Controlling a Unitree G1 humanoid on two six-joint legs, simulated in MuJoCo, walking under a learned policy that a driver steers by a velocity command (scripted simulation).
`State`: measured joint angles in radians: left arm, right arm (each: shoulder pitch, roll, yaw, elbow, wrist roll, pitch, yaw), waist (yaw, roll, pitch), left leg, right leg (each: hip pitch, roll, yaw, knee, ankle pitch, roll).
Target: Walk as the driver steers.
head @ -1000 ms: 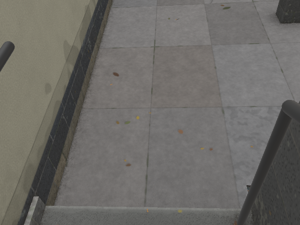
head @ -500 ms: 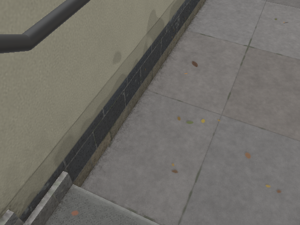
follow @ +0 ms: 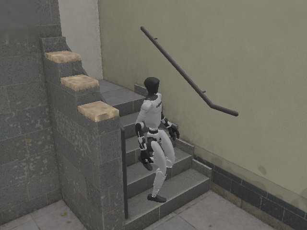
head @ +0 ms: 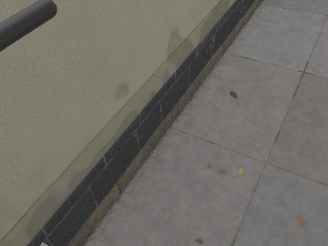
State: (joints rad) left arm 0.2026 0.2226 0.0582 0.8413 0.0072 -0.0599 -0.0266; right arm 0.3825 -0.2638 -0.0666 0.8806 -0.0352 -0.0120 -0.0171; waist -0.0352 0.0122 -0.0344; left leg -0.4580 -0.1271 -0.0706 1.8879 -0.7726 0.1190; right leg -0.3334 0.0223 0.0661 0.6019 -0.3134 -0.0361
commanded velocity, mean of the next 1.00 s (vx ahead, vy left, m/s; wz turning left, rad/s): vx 0.49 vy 0.00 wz -0.48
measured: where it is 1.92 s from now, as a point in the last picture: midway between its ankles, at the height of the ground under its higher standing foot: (210, 220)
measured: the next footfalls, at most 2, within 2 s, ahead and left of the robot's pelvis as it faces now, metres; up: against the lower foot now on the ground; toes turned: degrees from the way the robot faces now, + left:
left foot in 0.54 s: +0.48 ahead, -0.02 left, -0.17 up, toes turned -23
right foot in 0.96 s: +0.69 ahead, -0.24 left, -0.17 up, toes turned -33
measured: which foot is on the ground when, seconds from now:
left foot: up 0.00-0.52, down 0.54-0.96, up 0.98-1.00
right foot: down 0.00-0.54, up 0.56-0.94, down 0.96-1.00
